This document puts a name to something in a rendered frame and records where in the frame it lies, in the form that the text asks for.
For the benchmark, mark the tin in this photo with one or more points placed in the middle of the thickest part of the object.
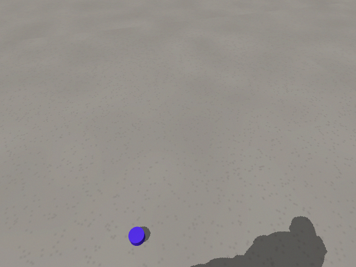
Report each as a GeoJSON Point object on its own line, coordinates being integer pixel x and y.
{"type": "Point", "coordinates": [136, 236]}

